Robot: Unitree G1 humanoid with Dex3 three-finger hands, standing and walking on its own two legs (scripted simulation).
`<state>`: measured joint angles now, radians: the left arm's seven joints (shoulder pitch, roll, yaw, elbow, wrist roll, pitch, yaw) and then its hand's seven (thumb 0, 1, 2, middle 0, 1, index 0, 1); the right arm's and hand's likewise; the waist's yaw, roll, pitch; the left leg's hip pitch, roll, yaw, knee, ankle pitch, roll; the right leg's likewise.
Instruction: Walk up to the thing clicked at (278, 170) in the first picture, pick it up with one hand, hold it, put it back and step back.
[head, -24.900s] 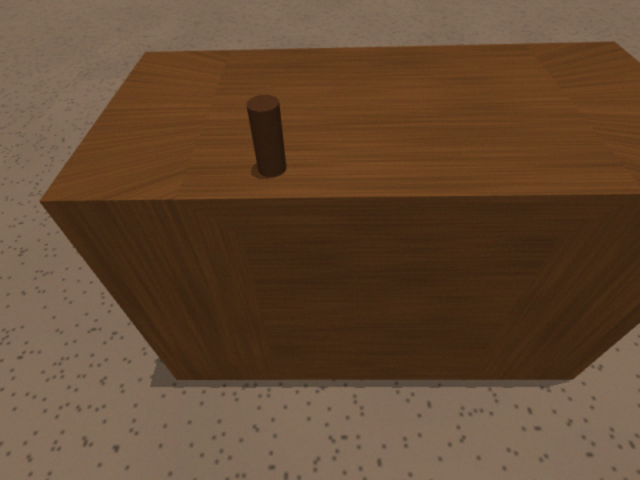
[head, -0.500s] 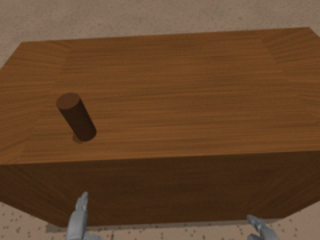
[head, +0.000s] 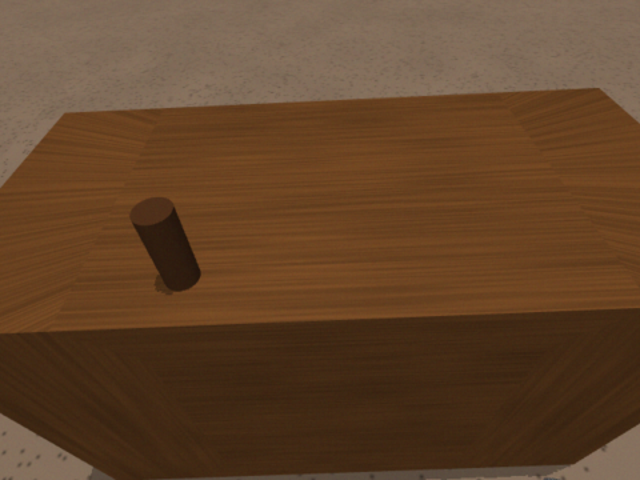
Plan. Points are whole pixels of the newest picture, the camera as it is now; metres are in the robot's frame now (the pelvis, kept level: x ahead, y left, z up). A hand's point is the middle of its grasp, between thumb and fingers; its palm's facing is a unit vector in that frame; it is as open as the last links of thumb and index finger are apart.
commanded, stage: home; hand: left
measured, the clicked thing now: (168, 246) +0.40 +0.23 +0.09
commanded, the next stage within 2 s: stand in 1.38 s
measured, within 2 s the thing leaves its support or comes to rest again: neither
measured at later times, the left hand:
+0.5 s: hand out of the picture +0.01 +0.27 -0.15, palm faces -0.05 -0.93 -0.35, open 17.5 cm
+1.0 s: hand out of the picture +0.07 +0.27 -0.15, palm faces -0.05 -0.93 -0.35, open 17.5 cm
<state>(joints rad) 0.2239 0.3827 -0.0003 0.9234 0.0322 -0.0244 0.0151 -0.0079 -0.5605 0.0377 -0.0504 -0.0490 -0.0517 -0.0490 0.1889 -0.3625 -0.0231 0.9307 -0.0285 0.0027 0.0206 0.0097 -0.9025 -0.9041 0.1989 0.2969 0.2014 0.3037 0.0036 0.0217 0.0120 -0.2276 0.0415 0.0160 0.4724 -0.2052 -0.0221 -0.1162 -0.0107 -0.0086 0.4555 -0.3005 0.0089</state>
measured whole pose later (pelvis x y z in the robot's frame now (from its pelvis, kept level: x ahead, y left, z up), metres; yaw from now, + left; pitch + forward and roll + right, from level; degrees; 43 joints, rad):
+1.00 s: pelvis +0.00 +0.01 +0.01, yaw +0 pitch -2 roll +0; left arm 0.14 0.36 -0.02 1.10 0.02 -0.01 0.00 0.00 -0.53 0.05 -0.05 -0.05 -0.05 -0.05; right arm 0.12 -0.36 0.01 1.11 -0.01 -0.01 0.01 0.01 -0.90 -0.90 0.20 0.30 0.20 0.30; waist 0.00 0.00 0.04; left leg -0.19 0.02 0.03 0.37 -0.15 0.00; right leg -0.07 -0.03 0.00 0.34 -0.23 0.03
